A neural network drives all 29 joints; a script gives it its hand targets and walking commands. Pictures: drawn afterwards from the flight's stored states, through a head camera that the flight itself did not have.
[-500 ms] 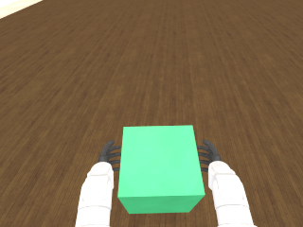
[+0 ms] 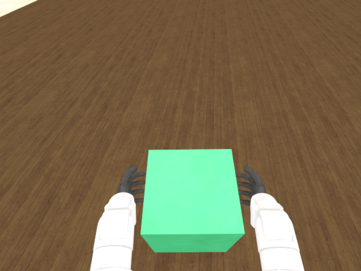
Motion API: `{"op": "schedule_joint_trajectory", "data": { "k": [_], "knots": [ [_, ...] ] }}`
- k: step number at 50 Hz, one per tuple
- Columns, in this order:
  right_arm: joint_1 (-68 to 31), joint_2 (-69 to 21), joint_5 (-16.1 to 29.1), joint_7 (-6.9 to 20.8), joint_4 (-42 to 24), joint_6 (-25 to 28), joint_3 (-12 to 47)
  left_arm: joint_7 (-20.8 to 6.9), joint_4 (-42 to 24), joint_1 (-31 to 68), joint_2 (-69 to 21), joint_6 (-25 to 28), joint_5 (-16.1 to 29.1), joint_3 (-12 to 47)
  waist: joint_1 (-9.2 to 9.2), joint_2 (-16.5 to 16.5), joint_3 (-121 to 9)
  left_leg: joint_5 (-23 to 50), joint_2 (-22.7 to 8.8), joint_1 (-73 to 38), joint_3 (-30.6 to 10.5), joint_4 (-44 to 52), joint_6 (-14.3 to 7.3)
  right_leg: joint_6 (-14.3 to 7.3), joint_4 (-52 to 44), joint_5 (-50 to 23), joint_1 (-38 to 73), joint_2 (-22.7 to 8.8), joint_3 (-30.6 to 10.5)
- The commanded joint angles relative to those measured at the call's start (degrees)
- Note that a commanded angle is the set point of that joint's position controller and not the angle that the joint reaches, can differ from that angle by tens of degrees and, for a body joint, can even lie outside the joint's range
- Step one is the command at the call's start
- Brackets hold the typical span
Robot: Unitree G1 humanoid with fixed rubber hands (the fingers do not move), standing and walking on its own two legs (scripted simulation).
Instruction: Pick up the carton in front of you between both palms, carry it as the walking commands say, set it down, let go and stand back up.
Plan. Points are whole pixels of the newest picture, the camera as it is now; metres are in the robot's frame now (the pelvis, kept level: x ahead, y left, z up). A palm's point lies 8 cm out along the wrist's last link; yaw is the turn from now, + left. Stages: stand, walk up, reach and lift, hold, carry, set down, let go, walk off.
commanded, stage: hold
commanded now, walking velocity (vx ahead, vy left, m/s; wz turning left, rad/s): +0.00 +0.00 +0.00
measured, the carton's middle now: (190, 204) +0.32 -0.01 -0.07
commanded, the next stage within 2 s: set down in 0.12 s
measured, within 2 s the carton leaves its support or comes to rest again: neither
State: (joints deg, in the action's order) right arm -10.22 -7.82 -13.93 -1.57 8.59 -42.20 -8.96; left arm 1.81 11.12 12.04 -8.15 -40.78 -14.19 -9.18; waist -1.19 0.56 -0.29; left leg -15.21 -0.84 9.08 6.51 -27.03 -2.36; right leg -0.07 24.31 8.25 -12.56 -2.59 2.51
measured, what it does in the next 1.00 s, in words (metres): lowers itself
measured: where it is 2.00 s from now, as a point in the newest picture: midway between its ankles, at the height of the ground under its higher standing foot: outside the picture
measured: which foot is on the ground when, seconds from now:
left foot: down 0.00-1.00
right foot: down 0.00-1.00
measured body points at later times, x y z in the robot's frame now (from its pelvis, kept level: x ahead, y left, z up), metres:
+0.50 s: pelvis -0.03 -0.05 -0.02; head +0.00 -0.05 +0.43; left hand +0.30 +0.16 -0.01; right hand +0.34 -0.14 -0.01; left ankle +0.00 +0.09 -0.74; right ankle +0.05 -0.14 -0.74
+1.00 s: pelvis -0.04 -0.04 -0.14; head +0.17 -0.02 +0.26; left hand +0.38 +0.14 -0.21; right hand +0.40 -0.16 -0.21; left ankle +0.00 +0.09 -0.74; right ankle +0.05 -0.14 -0.74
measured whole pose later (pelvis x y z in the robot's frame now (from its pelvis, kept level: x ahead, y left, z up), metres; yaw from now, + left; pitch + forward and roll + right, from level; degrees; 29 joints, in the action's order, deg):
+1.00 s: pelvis -0.04 -0.04 -0.14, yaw +9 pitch +37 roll +0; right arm -40.1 -5.9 -14.3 -3.0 30.8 -15.7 -26.4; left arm 6.6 33.3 42.4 -9.4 -13.9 -15.5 -24.7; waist -2.7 2.2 -10.4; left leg -24.4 5.3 84.3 -5.2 -71.6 1.8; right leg 0.8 70.9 22.6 -85.5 4.4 -3.9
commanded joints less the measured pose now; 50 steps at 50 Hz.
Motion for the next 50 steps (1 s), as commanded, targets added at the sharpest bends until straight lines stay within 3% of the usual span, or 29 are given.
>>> {"op": "schedule_joint_trajectory", "data": {
  "k": [1,2,4,8,10,12,15,19,23,27,32,36,38,43,47,50],
  "knots": [
    [-27.8,-51.4,14.4,15.0,-5.6,4.1,30.7,-13.2,-2.3,21.3,-52.2,3.3,11.4,26.8,2.26,1.7,-14.4,23.2,4.1,-11.1,-13.5,7.2,1.9,-0.5,-2.2,-10.7,8.3,8.7,-6.4],
    [-28.5,-51.7,14.5,15.0,-4.8,4.2,31.2,-13.3,-2.3,22.8,-53.0,3.6,11.7,27.3,2.51,0.7,-14.5,20.6,3.9,-9.7,-13.1,7.4,1.8,-0.6,-2.3,-9.5,9.4,9.0,-6.3],
    [-29.3,-51.7,14.1,15.2,-2.8,4.5,30.2,-13.8,-1.1,24.7,-53.3,3.5,12.0,27.7,2.05,2.3,-12.2,13.4,4.2,-8.6,-12.6,8.5,1.7,-0.6,-2.6,-4.2,8.2,8.4,-6.4],
    [-30.3,-53.9,11.9,15.0,0.8,4.6,27.0,-16.3,-0.3,32.5,-55.1,3.3,15.0,30.5,-1.55,1.4,-10.8,6.4,3.6,-4.8,-12.5,8.7,2.0,-1.5,-2.7,0.3,9.0,8.4,-5.9],
    [-34.8,-54.2,9.6,15.0,6.8,4.8,22.1,-17.4,5.5,37.4,-53.0,3.7,12.7,26.7,-2.41,1.2,-5.9,-2.8,3.9,-2.3,-11.6,8.7,1.4,-1.3,-2.7,7.0,5.8,7.9,-5.6],
    [-42.3,-55.0,6.6,15.1,15.4,5.9,15.8,-18.5,14.5,43.5,-51.1,5.4,8.9,19.4,-1.98,-0.5,-2.5,-11.3,4.1,3.3,-10.3,6.8,0.6,-1.3,-2.2,15.7,4.9,7.4,-5.2],
    [-50.3,-57.1,3.8,14.8,22.9,8.6,9.4,-19.0,23.3,50.2,-49.4,9.6,3.7,10.3,-0.09,-3.6,-3.8,-11.3,5.7,5.9,-9.3,1.4,-0.2,-0.6,-1.0,20.0,2.3,6.6,-6.4],
    [-53.7,-50.3,-1.3,12.3,29.3,11.9,0.4,-16.0,30.4,51.6,-43.3,13.5,-3.9,-2.8,2.27,-3.3,-4.2,-9.9,6.1,12.4,-9.6,-3.5,-0.5,0.7,2.5,21.2,-2.2,6.4,-7.7],
    [-51.3,-40.9,-6.3,10.2,30.3,16.9,-6.8,-13.6,33.1,48.5,-37.8,17.0,-8.7,-9.2,1.15,-0.7,-7.5,-5.6,6.7,20.9,-9.7,-8.1,0.3,0.4,9.2,12.6,-9.3,7.9,-6.3],
    [-50.2,-40.7,-6.4,9.5,29.8,24.3,-4.8,-13.6,33.0,49.6,-39.3,23.1,-7.1,-5.2,-0.95,-0.5,-17.6,1.4,8.1,27.4,-9.2,-13.1,1.3,1.0,15.3,1.0,-14.0,8.4,-5.9],
    [-55.7,-47.6,-0.7,10.3,26.2,32.5,7.1,-13.5,28.5,54.9,-46.1,31.7,-0.3,7.5,-1.76,-0.6,-37.0,7.5,9.4,35.7,-8.9,-21.6,2.2,1.6,24.3,-6.9,-17.2,9.1,-6.0],
    [-61.8,-51.4,4.6,11.7,20.8,33.9,18.3,-12.8,24.7,59.1,-51.7,33.1,4.3,16.9,-1.5,-0.5,-57.5,11.5,9.9,40.2,-8.7,-28.7,3.3,1.9,31.8,-12.3,-18.5,9.6,-4.9],
    [-62.4,-50.9,6.3,12.5,19.5,33.1,21.0,-12.4,23.2,59.5,-52.9,32.2,5.3,20.3,-1.62,0.0,-64.4,11.4,9.9,41.9,-8.6,-31.5,3.8,2.0,35.3,-12.1,-22.3,9.9,-4.0],
    [-62.0,-50.1,7.7,14.5,21.5,29.3,21.8,-11.8,25.8,57.3,-54.6,28.5,5.2,20.4,-1.64,0.3,-63.1,5.3,9.9,49.6,-8.0,-36.2,3.9,2.2,39.6,-4.7,-34.8,10.3,-2.9],
    [-59.6,-49.1,5.8,15.6,27.3,26.3,16.6,-11.5,29.7,56.6,-54.6,25.7,4.0,16.9,-2.63,0.7,-56.1,1.8,10.1,55.8,-7.9,-38.7,3.9,1.9,41.3,-0.4,-44.1,10.4,-2.5],
    [-59.5,-47.8,4.9,16.0,29.4,26.4,13.4,-11.1,30.4,58.2,-54.4,26.1,4.2,15.8,-3.95,1.1,-55.1,3.2,10.5,59.6,-7.9,-41.3,4.1,1.8,43.6,-1.7,-49.0,10.3,-2.4]
  ]
}}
